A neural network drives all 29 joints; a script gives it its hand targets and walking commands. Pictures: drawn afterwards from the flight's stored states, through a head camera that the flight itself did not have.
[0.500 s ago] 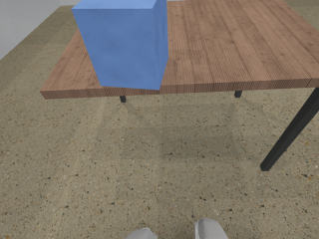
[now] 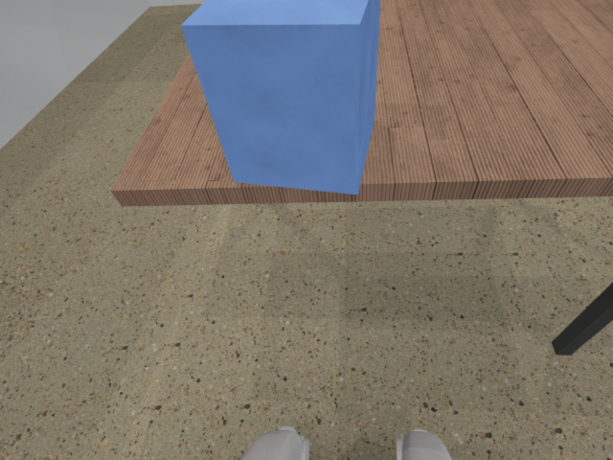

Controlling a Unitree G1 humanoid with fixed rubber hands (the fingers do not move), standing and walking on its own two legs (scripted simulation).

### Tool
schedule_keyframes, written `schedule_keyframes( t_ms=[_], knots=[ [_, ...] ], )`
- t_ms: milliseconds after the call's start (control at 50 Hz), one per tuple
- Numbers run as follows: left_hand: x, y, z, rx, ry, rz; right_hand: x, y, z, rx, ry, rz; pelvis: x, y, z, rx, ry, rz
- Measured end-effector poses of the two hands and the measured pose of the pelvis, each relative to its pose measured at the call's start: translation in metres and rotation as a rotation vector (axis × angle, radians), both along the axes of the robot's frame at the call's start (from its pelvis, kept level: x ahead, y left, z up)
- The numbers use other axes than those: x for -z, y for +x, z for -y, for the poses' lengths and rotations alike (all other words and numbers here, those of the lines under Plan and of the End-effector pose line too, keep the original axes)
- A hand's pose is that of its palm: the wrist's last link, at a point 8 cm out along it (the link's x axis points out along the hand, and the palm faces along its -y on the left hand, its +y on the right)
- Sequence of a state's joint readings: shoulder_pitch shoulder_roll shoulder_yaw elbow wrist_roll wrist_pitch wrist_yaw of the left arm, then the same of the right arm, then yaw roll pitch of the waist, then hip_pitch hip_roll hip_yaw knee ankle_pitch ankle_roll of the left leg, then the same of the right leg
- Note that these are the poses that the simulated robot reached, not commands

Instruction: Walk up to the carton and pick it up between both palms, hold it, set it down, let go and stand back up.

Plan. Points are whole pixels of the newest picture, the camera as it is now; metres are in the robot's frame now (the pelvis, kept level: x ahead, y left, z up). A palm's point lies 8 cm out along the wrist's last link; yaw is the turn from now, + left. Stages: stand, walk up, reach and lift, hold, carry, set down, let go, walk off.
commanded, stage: walk up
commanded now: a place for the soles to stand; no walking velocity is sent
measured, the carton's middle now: (300, 83) +0.61 +0.02 +0.18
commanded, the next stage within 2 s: none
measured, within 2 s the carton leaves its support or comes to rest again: neither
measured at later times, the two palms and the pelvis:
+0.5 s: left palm out of the picture +0.12 +0.30 -0.08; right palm out of the picture +0.10 -0.31 -0.08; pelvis +0.02 -0.01 +0.01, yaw -2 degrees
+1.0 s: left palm out of the picture +0.09 +0.36 -0.06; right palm out of the picture +0.14 -0.28 -0.06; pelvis +0.04 +0.03 +0.01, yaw +0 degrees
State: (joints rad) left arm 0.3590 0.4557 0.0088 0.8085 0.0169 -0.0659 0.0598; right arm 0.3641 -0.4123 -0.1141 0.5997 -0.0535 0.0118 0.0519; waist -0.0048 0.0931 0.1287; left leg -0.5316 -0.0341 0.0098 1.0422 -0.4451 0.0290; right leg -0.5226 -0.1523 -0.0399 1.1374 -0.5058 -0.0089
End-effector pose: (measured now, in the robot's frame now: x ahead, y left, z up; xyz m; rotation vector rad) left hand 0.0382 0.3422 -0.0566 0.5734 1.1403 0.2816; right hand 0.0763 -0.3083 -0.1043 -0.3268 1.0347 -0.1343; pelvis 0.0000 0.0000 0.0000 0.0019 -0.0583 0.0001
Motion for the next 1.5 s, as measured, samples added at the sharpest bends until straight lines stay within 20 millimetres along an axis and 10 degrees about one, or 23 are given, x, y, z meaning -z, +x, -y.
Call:
schedule_keyframes(
  t_ms=[260, 820, 1020, 1180, 1500],
  knots=[
    [0.02, 0.075, 0.031, 0.055, -0.097, 0.076, -0.022, 0.016, 0.01, -0.008, -0.067, 0.003, -0.005, 0.019, 0.008, 0.026, 0.017, -0.034],
    [0.019, 0.082, 0.035, 0.068, -0.126, 0.107, -0.025, 0.029, 0.003, -0.02, -0.063, 0.054, -0.006, 0.019, 0.006, 0.03, 0.009, -0.02],
    [0.008, 0.057, -0.025, 0.019, -0.085, 0.056, -0.04, 0.068, -0.029, -0.019, -0.06, 0.125, -0.011, 0.044, -0.035, -0.01, -0.008, 0.007],
    [0.008, 0.112, -0.037, 0.075, -0.109, 0.08, -0.05, 0.061, -0.042, -0.012, -0.088, 0.07, -0.019, 0.07, -0.047, 0.023, 0.003, 0.019],
    [0.012, 0.176, 0.019, 0.08, -0.15, 0.091, -0.033, 0.111, -0.008, 0.025, -0.066, 0.017, -0.015, 0.125, -0.014, 0.035, 0.032, 0.003]
  ],
)
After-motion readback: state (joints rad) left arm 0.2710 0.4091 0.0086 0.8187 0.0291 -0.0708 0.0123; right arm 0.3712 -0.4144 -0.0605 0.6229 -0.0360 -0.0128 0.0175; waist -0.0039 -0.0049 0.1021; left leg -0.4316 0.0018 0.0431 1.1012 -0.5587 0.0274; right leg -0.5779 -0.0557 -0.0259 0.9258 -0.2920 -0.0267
